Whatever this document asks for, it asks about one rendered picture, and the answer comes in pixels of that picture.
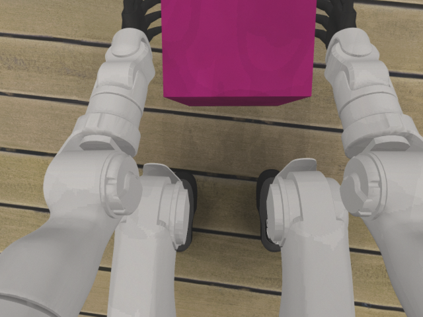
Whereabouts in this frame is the robot left hand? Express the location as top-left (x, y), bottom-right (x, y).
top-left (122, 0), bottom-right (162, 42)

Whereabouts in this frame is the left robot thigh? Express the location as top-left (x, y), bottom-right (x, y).
top-left (107, 175), bottom-right (190, 317)

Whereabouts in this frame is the robot left foot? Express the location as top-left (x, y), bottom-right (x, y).
top-left (175, 171), bottom-right (198, 252)

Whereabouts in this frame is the robot right upper arm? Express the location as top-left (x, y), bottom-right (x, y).
top-left (340, 151), bottom-right (423, 317)

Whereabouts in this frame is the robot left upper arm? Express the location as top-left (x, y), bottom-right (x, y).
top-left (0, 150), bottom-right (143, 317)

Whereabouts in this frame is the carton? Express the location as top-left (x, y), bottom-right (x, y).
top-left (161, 0), bottom-right (317, 106)

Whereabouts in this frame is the robot right hand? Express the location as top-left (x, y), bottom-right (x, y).
top-left (315, 0), bottom-right (357, 49)

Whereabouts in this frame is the left robot forearm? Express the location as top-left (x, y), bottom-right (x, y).
top-left (43, 28), bottom-right (155, 200)

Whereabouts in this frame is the right robot forearm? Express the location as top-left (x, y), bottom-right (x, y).
top-left (324, 28), bottom-right (423, 159)

